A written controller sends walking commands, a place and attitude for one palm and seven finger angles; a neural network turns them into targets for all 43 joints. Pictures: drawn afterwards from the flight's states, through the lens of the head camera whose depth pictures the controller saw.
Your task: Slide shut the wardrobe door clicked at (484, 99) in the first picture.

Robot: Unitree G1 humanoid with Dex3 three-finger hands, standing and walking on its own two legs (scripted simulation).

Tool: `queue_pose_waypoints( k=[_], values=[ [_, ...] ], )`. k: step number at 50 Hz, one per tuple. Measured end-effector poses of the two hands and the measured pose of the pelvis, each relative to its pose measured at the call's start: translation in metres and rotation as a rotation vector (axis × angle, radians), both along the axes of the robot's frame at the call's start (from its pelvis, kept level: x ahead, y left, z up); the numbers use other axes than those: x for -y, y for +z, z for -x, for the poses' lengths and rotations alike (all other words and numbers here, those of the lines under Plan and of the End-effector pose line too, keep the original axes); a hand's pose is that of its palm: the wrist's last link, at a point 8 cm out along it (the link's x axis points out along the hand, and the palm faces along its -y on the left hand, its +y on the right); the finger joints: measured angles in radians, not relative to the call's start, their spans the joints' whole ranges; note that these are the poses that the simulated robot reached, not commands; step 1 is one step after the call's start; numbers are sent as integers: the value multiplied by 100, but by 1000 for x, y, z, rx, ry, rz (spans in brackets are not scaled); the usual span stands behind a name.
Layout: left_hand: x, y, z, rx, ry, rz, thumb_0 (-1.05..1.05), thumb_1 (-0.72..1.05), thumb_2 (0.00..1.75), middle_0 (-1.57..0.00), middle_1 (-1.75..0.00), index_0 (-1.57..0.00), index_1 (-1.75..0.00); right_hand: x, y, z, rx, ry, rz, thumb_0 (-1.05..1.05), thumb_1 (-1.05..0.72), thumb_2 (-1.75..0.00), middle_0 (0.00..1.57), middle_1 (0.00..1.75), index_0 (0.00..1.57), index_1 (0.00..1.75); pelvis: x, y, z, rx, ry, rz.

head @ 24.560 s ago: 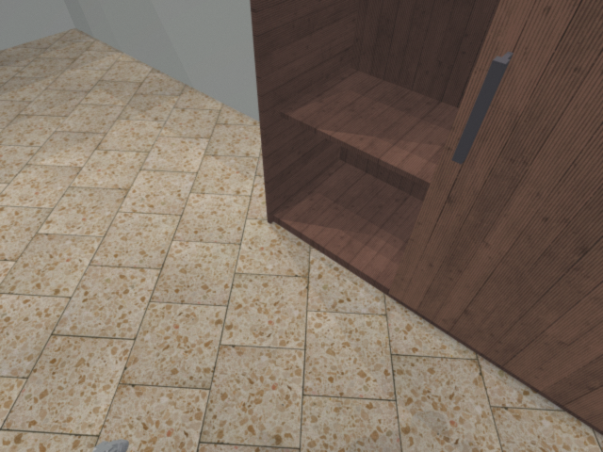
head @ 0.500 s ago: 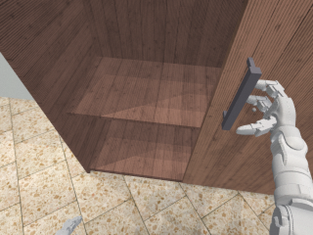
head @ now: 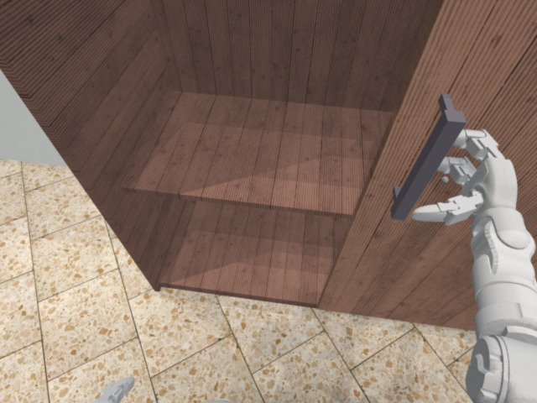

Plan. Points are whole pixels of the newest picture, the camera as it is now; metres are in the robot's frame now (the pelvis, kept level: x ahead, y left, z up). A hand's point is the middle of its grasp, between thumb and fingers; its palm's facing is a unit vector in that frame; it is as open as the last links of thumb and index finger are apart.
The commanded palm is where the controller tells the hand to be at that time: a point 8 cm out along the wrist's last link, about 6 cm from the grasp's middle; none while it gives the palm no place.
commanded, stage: slide the fingers in behind the handle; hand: right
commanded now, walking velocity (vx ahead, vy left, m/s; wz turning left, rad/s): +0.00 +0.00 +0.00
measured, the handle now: (419, 163) +0.48 -0.17 +0.10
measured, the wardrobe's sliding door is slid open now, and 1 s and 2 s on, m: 0.60 0.60 0.60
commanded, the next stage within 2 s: grip the handle and tug to test in 1.76 s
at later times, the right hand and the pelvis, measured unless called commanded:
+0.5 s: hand (441, 191) +0.42 -0.19 +0.11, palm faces +0.02 +1.00 +0.00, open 14.0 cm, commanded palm +0.40 -0.24 +0.11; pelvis +0.00 -0.01 +0.00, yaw +0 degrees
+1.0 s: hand (427, 188) +0.42 -0.17 +0.11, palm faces +0.04 +1.00 +0.00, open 14.0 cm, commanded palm +0.39 -0.22 +0.11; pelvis +0.01 -0.01 +0.00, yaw +0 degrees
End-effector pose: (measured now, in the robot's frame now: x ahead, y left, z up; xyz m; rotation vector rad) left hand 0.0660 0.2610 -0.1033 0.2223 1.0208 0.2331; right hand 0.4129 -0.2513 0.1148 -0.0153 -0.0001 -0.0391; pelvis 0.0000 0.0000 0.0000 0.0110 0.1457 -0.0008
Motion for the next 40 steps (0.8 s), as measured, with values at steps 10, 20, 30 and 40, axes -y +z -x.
queue_pose_waypoints(
  k=[10,20,30,40],
  values=[
    [-1,3,3,13,21,4,1,91,89,-20,-30,-21,-30,2,0,5,11,-4,-13,-1,50,-30,32,122,32,122,1,0,-1,1,11,0],
    [11,6,-12,56,3,22,1,91,89,-20,-30,-21,-30,1,-2,20,20,10,-16,-1,50,-30,30,121,30,121,6,2,-3,15,8,-2],
    [22,7,-29,89,-33,26,1,91,89,-20,-30,-21,-30,-12,-4,10,20,11,-21,-2,51,-30,30,120,30,120,11,1,-1,10,3,-2],
    [23,4,-23,68,-14,45,1,91,89,-20,-30,-21,-30,-18,-3,6,15,5,-19,-1,50,-30,30,121,30,120,13,2,-8,6,12,-1]
  ],
)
